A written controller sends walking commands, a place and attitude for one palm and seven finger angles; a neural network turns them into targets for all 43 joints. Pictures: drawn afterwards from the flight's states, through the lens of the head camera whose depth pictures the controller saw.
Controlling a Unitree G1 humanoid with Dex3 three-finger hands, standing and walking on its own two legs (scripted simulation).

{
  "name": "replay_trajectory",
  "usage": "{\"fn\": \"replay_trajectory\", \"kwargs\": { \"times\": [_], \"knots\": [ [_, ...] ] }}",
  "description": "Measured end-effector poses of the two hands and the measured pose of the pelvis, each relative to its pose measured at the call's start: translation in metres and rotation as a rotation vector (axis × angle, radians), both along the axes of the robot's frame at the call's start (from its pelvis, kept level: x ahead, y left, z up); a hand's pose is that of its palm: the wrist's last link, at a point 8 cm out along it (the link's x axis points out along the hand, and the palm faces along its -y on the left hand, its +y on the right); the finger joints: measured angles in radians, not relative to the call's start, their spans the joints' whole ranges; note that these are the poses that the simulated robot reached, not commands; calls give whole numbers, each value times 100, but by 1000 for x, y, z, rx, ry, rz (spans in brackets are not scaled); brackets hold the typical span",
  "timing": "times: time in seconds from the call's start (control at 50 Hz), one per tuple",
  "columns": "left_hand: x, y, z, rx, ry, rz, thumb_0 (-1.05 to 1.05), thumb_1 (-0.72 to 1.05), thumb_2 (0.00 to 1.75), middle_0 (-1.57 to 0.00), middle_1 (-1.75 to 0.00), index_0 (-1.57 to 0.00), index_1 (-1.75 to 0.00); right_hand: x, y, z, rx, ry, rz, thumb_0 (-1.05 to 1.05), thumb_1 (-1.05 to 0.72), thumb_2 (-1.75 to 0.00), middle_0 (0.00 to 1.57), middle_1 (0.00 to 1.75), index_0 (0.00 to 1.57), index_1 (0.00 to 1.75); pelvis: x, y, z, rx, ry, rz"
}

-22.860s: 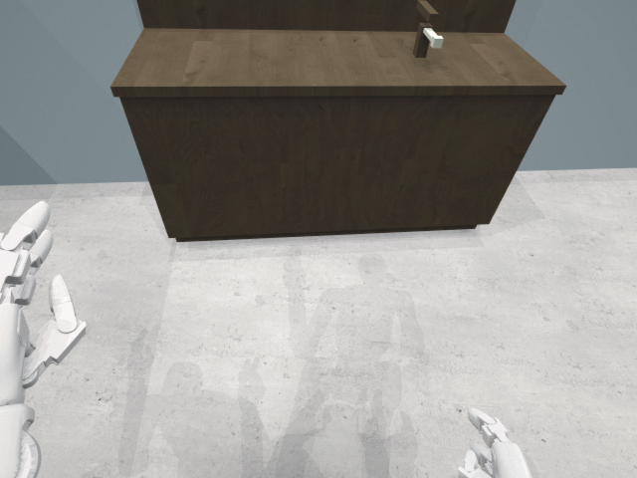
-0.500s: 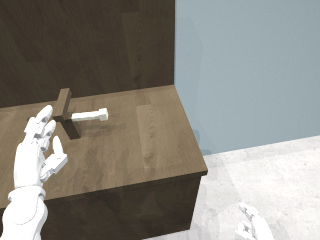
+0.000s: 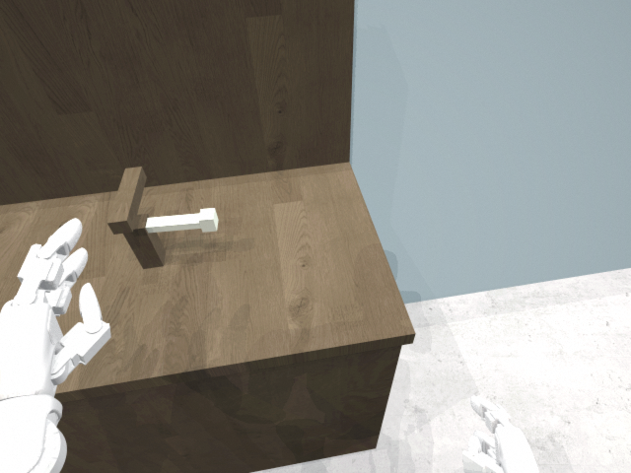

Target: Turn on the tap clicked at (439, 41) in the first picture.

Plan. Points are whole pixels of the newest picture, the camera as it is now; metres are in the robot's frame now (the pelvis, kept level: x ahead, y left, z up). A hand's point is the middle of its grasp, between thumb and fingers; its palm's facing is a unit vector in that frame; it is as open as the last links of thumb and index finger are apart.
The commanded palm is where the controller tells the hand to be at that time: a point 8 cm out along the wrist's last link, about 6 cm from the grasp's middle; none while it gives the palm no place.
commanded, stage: draw the hand back beside the body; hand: left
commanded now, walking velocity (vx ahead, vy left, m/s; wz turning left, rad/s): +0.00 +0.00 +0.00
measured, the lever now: (208, 220) +0.48 +0.25 +0.04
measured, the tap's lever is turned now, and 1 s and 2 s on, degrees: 86 86 86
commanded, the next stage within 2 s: step back with the hand held close in 0.02 s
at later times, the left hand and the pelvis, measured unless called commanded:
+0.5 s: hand (105, 356) +0.18 +0.23 +0.14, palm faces +0.28 -0.85 -0.45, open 7.5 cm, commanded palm +0.14 +0.28 +0.17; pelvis -0.03 +0.01 +0.00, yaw -2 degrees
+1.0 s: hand (46, 401) +0.13 +0.26 +0.14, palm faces +0.36 -0.83 -0.43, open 7.5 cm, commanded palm +0.07 +0.30 +0.17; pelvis -0.09 +0.02 -0.02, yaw +0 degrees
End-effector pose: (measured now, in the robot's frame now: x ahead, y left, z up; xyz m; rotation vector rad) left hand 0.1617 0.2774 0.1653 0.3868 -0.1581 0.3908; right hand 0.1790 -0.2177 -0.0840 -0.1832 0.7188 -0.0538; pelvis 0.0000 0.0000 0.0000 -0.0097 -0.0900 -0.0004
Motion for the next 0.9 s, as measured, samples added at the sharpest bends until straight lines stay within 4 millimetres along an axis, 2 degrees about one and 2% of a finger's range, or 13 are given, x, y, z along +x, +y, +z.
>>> {"fn": "replay_trajectory", "kwargs": {
  "times": [0.16, 0.26, 0.3, 0.38, 0.48, 0.64, 0.7, 0.9],
  "knots": [
    [0, -6, 7, 18, -21, -18, 2, 89, 90, -21, -30, -20, -30, -3, -4, 1, 2, -15, -8, 1, -90, -90, 20, 30, 20, 30, 1, -2, 0, 1, -3, -3],
    [3, 2, 23, 95, -74, -25, 2, 89, 90, -21, -30, -21, -30, -7, -9, 3, -6, -12, -23, 1, -90, -90, 20, 30, 20, 30, -4, -4, -1, -2, 29, -11],
    [4, 3, 21, 102, -62, -31, 2, 89, 90, -21, -30, -20, -30, -11, -12, 4, -11, -8, -34, 1, -90, -90, 20, 30, 20, 30, -8, -3, -1, 1, 43, -17],
    [2, -2, 3, 84, 22, -64, 2, 89, 90, -21, -30, -20, -30, -23, -19, 3, -24, 8, -66, 1, -90, -90, 20, 30, 20, 30, -16, 1, -1, 5, 64, -27],
    [-12, -4, -9, 91, 83, -106, 2, 89, 90, -21, -30, -21, -30, -45, -24, 1, -51, 42, -99, 1, -90, -90, 20, 30, 20, 30, -29, 5, -4, 7, 77, -28],
    [-40, 12, 10, 174, -14, -88, 2, 89, 90, -21, -30, -21, -30, -76, -17, -3, -74, 62, -96, 1, -90, -90, 20, 30, 20, 30, -53, 13, -8, 6, 81, -24],
    [-49, 17, 11, 185, -31, -68, 2, 89, 90, -21, -30, -21, -30, -85, -11, -6, -62, 52, -94, 1, -90, -90, 20, 30, 20, 30, -60, 16, -11, 5, 80, -25],
    [-64, 22, -8, 124, -30, -53, 2, 89, 90, -21, -30, -21, -30, -108, 3, -11, -57, 62, -76, 1, -90, -90, 20, 30, 20, 30, -79, 21, -15, -1, 83, -20]
  ]
}}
